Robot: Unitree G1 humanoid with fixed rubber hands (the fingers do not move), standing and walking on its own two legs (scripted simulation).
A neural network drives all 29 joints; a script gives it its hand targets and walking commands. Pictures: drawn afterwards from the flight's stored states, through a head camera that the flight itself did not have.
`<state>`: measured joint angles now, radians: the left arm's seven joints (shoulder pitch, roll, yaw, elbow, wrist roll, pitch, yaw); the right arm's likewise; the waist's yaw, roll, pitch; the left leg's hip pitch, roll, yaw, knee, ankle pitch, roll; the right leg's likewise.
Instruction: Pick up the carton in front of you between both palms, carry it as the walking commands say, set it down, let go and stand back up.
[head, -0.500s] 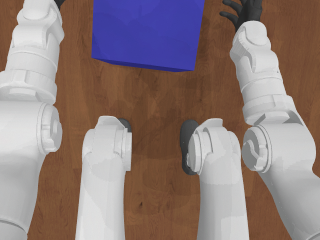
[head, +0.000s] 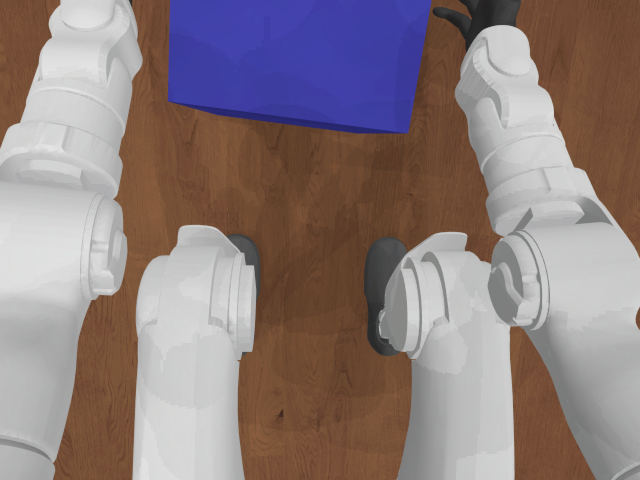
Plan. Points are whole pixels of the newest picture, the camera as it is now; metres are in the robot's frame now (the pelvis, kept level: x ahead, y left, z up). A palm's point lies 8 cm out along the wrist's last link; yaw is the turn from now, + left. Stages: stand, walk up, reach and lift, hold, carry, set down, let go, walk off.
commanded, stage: reach and lift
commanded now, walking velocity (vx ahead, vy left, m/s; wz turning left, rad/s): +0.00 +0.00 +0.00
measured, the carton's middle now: (299, 29) +0.52 +0.05 -0.25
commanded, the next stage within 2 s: none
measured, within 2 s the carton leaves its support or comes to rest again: leaves its support in 0.52 s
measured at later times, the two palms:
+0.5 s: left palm out of the picture +0.53 +0.20 -0.17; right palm (470, 13) +0.53 -0.11 -0.16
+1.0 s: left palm out of the picture +0.48 +0.20 +0.02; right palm out of the picture +0.49 -0.10 +0.02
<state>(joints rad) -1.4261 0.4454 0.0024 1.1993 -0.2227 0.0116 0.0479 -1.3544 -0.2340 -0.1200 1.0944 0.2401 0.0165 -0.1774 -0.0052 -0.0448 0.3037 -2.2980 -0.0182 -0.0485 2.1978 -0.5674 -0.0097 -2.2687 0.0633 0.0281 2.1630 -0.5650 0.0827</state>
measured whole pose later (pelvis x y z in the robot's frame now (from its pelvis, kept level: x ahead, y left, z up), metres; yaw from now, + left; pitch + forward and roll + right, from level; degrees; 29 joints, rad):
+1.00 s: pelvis -0.01 -0.01 +0.09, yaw +4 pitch +41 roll -2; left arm -1.15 0.14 0.36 0.89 0.19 0.34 0.02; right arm -1.06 0.06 -0.54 0.73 -0.18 0.30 -0.12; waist 0.00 -0.03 -0.12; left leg -2.11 -0.11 -0.10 1.87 -0.48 -0.06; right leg -2.08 0.13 0.08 1.87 -0.52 0.09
